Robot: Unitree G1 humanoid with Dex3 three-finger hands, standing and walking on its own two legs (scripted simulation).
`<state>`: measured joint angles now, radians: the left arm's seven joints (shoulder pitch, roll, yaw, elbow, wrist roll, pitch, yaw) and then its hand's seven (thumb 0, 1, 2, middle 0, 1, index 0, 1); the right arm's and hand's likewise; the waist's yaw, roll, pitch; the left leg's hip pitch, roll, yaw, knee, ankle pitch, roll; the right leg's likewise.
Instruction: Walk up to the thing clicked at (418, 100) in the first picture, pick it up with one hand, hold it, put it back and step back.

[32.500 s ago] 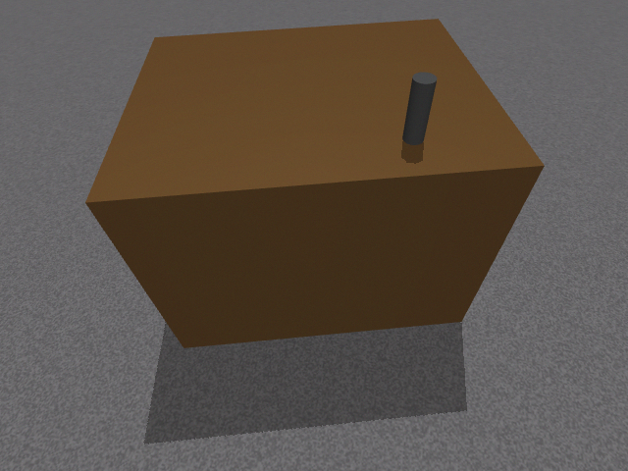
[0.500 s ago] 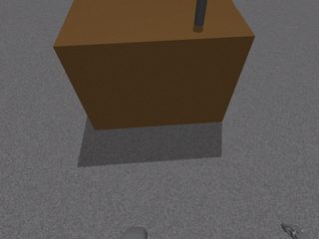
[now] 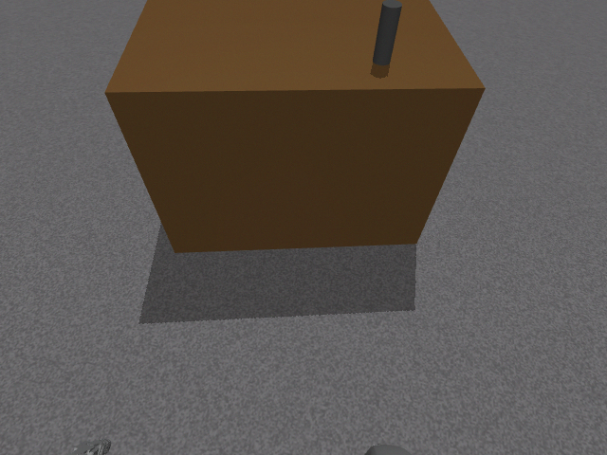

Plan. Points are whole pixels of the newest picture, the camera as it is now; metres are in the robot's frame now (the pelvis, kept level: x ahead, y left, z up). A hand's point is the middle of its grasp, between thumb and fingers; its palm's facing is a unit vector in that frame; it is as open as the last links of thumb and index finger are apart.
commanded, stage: step back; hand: right
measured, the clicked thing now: (386, 34) +1.10 -0.16 +0.00
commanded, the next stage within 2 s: stand in 0.36 s
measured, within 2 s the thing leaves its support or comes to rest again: neither
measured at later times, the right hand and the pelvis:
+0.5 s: hand out of the picture +0.13 -0.27 -0.15, palm faces -0.06 +0.94 -0.35, open 7.3 cm; pelvis +0.03 -0.02 +0.00, yaw +2 degrees
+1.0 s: hand out of the picture +0.11 -0.27 -0.15, palm faces -0.06 +0.94 -0.32, open 7.4 cm; pelvis +0.02 -0.03 +0.01, yaw +2 degrees
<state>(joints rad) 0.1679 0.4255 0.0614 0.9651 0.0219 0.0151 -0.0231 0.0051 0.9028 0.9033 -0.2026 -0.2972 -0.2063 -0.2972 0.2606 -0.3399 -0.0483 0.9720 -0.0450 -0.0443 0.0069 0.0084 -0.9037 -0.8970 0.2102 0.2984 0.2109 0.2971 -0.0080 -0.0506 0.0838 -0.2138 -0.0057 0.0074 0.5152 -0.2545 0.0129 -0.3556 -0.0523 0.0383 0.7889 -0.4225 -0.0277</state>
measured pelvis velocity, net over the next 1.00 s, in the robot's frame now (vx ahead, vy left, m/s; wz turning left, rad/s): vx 0.02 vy -0.03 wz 0.03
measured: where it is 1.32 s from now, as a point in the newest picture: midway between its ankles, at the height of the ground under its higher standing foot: outside the picture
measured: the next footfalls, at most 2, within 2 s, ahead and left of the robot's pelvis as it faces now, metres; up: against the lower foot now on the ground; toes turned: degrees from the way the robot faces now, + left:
right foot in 0.08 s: +0.10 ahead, -0.15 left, +0.00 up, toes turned +0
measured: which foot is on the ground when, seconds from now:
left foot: down 0.00-1.00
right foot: up 0.00-0.06, down 0.08-1.00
